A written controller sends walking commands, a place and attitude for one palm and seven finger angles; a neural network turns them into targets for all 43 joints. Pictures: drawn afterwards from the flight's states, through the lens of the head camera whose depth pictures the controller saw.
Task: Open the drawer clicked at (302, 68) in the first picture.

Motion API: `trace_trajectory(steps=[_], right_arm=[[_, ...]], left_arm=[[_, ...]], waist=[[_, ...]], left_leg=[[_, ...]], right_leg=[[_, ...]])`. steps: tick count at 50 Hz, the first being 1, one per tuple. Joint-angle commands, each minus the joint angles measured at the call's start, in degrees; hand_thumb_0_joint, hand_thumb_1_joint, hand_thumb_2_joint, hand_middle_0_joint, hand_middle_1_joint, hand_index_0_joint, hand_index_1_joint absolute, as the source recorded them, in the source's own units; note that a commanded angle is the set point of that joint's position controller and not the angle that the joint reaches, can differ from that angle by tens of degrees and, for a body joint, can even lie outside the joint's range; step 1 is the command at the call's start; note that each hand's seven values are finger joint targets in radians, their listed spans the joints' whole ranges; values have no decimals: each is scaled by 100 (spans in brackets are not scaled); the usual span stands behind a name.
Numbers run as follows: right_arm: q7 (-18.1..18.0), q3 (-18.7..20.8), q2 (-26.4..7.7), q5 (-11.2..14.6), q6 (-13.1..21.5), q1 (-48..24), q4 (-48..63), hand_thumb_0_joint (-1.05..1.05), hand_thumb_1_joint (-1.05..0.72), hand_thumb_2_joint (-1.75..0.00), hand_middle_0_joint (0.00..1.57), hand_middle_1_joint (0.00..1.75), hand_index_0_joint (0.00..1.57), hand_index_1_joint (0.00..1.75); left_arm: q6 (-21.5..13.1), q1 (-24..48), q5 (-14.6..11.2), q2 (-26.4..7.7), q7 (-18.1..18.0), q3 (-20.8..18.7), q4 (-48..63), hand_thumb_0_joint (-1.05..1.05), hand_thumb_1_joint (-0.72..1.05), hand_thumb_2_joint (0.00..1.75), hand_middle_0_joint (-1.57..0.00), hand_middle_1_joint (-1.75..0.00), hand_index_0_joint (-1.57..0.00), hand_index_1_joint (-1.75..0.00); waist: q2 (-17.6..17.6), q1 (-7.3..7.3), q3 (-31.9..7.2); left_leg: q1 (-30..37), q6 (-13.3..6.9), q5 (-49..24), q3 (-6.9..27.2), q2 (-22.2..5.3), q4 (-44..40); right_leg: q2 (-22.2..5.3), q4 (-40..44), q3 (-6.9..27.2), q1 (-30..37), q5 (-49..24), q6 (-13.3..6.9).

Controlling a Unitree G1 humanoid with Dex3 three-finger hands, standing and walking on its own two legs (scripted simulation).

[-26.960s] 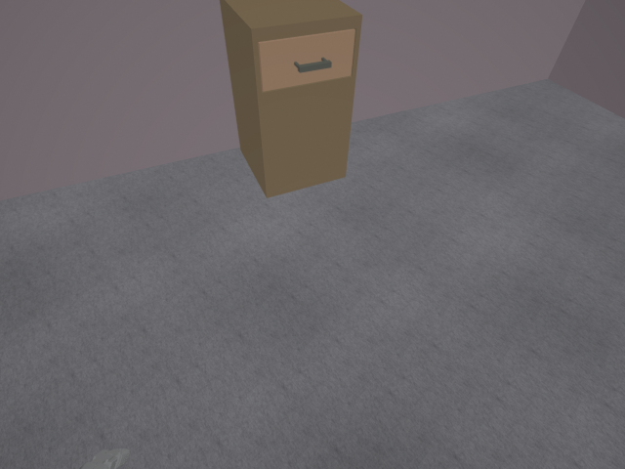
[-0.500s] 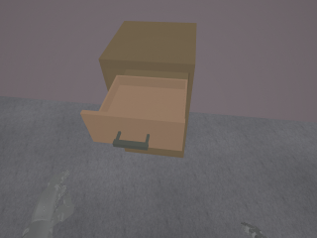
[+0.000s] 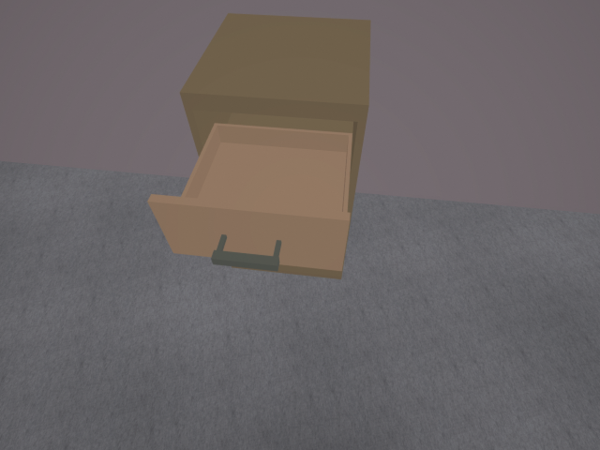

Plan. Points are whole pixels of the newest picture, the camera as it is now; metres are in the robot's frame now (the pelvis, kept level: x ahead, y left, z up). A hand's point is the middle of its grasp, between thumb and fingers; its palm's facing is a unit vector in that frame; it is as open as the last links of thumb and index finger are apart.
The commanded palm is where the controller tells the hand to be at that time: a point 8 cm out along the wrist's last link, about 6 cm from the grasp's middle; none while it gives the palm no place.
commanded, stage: let the arm hang, fingers relaxed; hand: left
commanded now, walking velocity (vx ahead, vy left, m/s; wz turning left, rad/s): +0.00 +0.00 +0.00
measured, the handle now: (248, 251) +0.49 +0.14 -0.14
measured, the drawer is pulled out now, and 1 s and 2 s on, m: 0.30 0.30 0.30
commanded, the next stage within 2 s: look to check the result in 0.46 s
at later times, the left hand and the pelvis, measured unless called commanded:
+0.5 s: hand out of the picture +0.00 +0.15 -0.18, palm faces +0.00 -0.98 -0.17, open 7.3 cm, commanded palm none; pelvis +0.01 -0.01 +0.00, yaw -1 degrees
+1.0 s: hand out of the picture +0.00 +0.14 -0.18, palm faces +0.00 -0.98 -0.17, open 7.3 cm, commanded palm none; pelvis +0.02 -0.02 +0.00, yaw -1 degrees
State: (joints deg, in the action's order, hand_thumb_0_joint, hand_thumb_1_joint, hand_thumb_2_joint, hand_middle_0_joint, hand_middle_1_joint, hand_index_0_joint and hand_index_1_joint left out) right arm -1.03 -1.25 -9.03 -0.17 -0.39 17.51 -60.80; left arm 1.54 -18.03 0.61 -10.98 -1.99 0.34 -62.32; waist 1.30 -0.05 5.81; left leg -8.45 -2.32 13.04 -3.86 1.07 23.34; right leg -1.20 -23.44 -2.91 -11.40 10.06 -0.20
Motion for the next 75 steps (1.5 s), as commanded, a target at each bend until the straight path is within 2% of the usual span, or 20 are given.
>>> trace_trajectory(steps=[1, 5, 11, 16, 19, 22, 25, 30, 39, 41, 42, 48, 52, 64, 69, 73, 75], right_arm=[[-72, 113, -488, -8, 84, 516, -1, 0, -90, -90, 20, 30, 20, 30], [-75, 98, -370, -8, 74, 603, -113, 0, -90, -90, 20, 30, 20, 30], [-89, 96, -207, -10, 94, 688, -213, 0, -90, -90, 20, 30, 20, 30], [-115, 97, -121, -6, 117, 748, -253, 0, -90, -90, 20, 30, 20, 30], [-122, 99, -97, -4, 104, 762, -276, 0, -90, -90, 20, 30, 20, 30], [-127, 112, -105, 0, 102, 782, -260, 0, -90, -90, 20, 30, 20, 30], [-132, 112, -96, -9, 105, 773, -285, 0, -90, -90, 20, 30, 20, 30], [-131, 108, -104, -8, 104, 769, -309, 0, -90, -90, 20, 30, 20, 30], [-143, 105, -98, -3, 126, 767, -331, 0, -90, -90, 20, 30, 20, 30], [-143, 103, -95, 3, 132, 749, -339, 0, -90, -90, 20, 30, 20, 30], [-146, 104, -81, 6, 131, 746, -324, 0, -90, -90, 20, 30, 20, 30], [-135, 105, -85, 1, 110, 725, -351, 0, -90, -90, 20, 30, 20, 30], [-142, 107, -104, 6, 129, 748, -345, 0, -90, -90, 20, 30, 20, 30], [-132, 107, -69, 6, 118, 744, -410, 0, -90, -90, 20, 30, 20, 30], [-140, 104, -87, 5, 128, 772, -410, 0, -90, -90, 20, 30, 20, 30], [-139, 116, -81, 4, 136, 770, -407, 0, -90, -90, 20, 30, 20, 30], [-139, 111, -78, 7, 140, 784, -424, 0, -90, -90, 20, 30, 20, 30]], left_arm=[[-142, -242, 4, -374, -21, -62, 57, 0, 90, 90, -20, -30, -20, -30], [-141, -271, 8, -330, -40, -64, -26, 0, 90, 90, -20, -30, -20, -30], [-165, -339, 15, -210, -53, -84, -86, 0, 90, 90, -20, -30, -20, -30], [-192, -356, 8, -125, -60, -90, -143, 0, 90, 90, -20, -30, -20, -30], [-192, -339, 6, -104, -61, -85, -147, 0, 90, 90, -20, -30, -20, -30], [-208, -382, 1, -74, -66, -89, -154, 0, 90, 90, -20, -30, -20, -30], [-206, -359, -2, -59, -68, -88, -155, 0, 90, 90, -20, -30, -20, -30], [-208, -348, -2, -35, -64, -81, -175, 0, 90, 90, -20, -30, -20, -30], [-227, -355, -7, -45, -69, -79, -164, 0, 90, 90, -20, -30, -20, -30], [-232, -380, -5, -44, -66, -83, -174, 0, 90, 90, -20, -30, -20, -30], [-239, -392, -12, -45, -68, -72, -173, 0, 90, 90, -20, -30, -20, -30], [-233, -398, -9, -49, -70, -59, -174, 0, 90, 90, -20, -30, -20, -30], [-244, -400, -16, -61, -71, -68, -144, 0, 90, 90, -20, -30, -20, -30], [-253, -423, -17, -63, -73, -48, -145, 0, 90, 90, -20, -30, -20, -30], [-247, -415, -19, -60, -72, -46, -124, 0, 90, 90, -20, -30, -20, -30], [-257, -451, -20, -47, -74, -45, -132, 0, 90, 90, -20, -30, -20, -30], [-253, -442, -17, -43, -72, -47, -120, 0, 90, 90, -20, -30, -20, -30]], waist=[[-264, 27, -61], [-241, 22, 155], [-81, 12, 120], [16, 27, 13], [-33, 36, 118], [-214, 38, 45], [4, 54, 4], [-163, 59, 127], [-40, 68, -20], [-69, 61, -35], [-191, 60, -23], [-112, 66, 139], [-147, 62, -54], [-133, 69, 85], [-39, 73, 52], [-165, 68, 12], [-98, 72, 13]], left_leg=[[-253, -79, -20, 699, -739, -680], [-415, -90, 183, 707, -721, -721], [-379, -78, 100, 629, -685, -667], [-233, -61, -281, 555, -689, -580], [-269, -50, -280, 546, -690, -560], [-165, -58, -334, 517, -703, -525], [-117, -35, -401, 493, -693, -513], [-146, -36, -266, 513, -711, -559], [-23, -24, -550, 481, -726, -521], [6, -22, -580, 467, -723, -517], [37, -33, -634, 493, -740, -516], [-27, -24, -429, 481, -716, -543], [80, -23, -561, 477, -736, -535], [8, 3, -482, 451, -712, -528], [25, 8, -523, 454, -728, -543], [90, -8, -579, 457, -735, -532], [70, -1, -589, 453, -726, -543]], right_leg=[[-436, 421, 561, 46, 94, -216], [-425, 432, 575, -29, 240, -223], [-432, 421, 590, -44, 150, -235], [-442, 391, 611, 17, -168, -253], [-443, 417, 614, -14, -188, -266], [-434, 445, 618, 1, -243, -275], [-439, 425, 652, 23, -323, -279], [-422, 486, 660, -57, -167, -276], [-434, 462, 648, 61, -458, -284], [-449, 466, 655, 67, -519, -287], [-415, 468, 636, 47, -568, -293], [-435, 531, 665, -44, -335, -291], [-415, 503, 670, 48, -473, -301], [-431, 551, 703, 31, -441, -308], [-422, 530, 701, 52, -431, -309], [-422, 533, 693, 43, -478, -317], [-429, 520, 714, 57, -499, -317]])
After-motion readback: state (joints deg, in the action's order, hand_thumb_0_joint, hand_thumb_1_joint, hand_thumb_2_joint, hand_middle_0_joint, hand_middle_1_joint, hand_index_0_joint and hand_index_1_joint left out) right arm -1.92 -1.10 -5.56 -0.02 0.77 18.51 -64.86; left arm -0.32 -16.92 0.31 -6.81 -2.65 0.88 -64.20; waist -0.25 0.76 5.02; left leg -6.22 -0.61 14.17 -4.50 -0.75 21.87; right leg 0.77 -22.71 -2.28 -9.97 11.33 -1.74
